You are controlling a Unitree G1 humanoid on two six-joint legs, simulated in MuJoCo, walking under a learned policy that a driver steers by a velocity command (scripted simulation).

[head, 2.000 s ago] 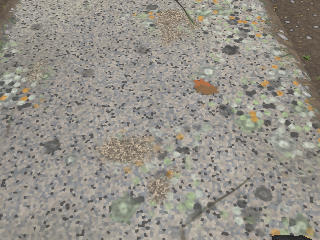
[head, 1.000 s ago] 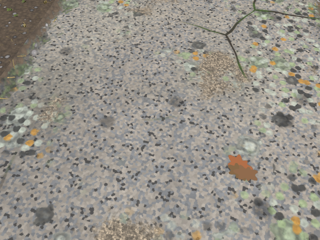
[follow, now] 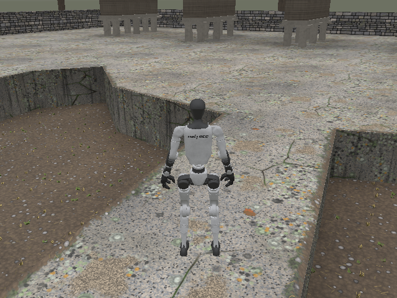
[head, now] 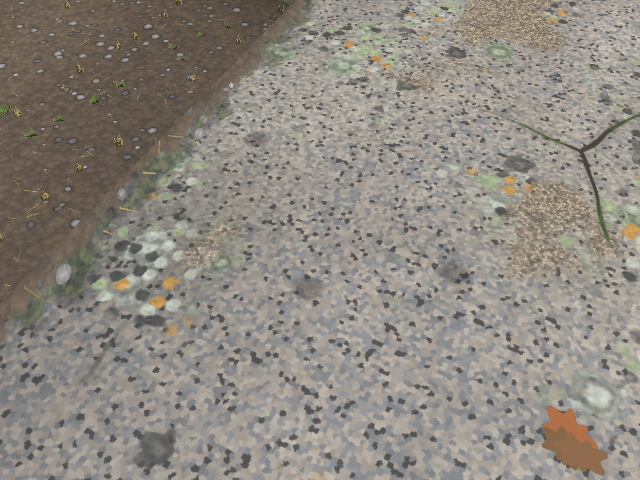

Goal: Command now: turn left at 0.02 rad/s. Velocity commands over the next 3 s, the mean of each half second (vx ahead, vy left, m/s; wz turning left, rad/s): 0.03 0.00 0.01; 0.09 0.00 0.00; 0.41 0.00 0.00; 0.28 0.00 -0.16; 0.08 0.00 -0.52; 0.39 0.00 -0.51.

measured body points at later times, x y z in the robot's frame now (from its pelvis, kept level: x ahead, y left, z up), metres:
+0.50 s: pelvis +0.01 -0.01 -0.01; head +0.02 -0.01 +0.44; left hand +0.04 +0.25 -0.15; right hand +0.08 -0.27 -0.15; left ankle -0.01 +0.12 -0.74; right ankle +0.00 -0.15 -0.74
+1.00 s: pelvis +0.04 -0.01 -0.01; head +0.04 +0.00 +0.44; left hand +0.04 +0.25 -0.16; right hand +0.07 -0.27 -0.15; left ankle +0.01 +0.10 -0.73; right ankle +0.00 -0.15 -0.74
